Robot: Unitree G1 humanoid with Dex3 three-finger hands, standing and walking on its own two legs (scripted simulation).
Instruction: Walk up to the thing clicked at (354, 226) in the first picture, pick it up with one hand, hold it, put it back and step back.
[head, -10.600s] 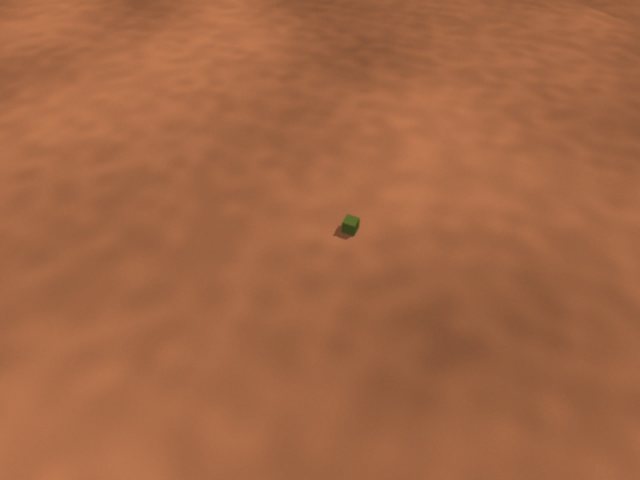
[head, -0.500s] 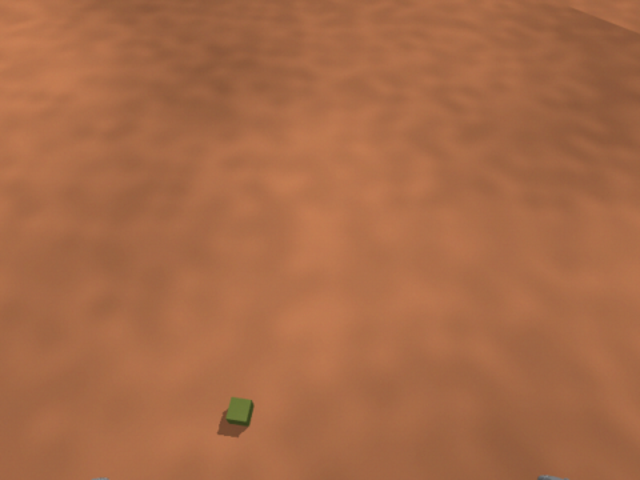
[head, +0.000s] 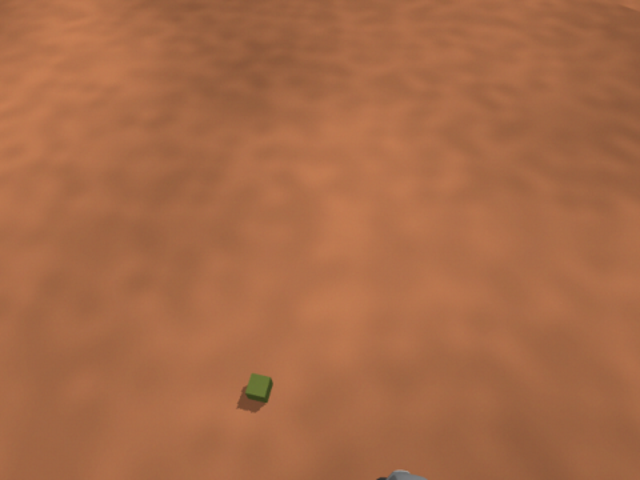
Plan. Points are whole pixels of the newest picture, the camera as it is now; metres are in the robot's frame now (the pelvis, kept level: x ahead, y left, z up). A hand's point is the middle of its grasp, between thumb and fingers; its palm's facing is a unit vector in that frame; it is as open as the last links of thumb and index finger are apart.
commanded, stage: walk up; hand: left
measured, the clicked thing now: (259, 388) +0.45 +0.22 -0.73
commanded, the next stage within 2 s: stand in 1.96 s
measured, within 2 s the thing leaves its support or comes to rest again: neither
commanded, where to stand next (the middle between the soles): +0.04 +0.02 m, yaw -5 degrees
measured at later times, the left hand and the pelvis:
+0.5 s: hand out of the picture +0.12 +0.27 -0.14, palm faces -0.06 -0.93 -0.37, open 7.4 cm; pelvis +0.04 +0.01 +0.01, yaw -4 degrees
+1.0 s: hand (118, 469) +0.17 +0.30 -0.15, palm faces -0.13 -0.93 -0.35, open 7.4 cm; pelvis +0.05 +0.05 +0.01, yaw -7 degrees
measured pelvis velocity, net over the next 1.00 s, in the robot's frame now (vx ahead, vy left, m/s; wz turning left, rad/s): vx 0.05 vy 0.05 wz -0.12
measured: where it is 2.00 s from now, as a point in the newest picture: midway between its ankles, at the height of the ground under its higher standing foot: outside the picture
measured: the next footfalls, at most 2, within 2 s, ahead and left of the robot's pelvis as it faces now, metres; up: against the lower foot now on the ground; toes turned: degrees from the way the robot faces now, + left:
left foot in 0.72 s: +0.12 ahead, +0.16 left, +0.00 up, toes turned -5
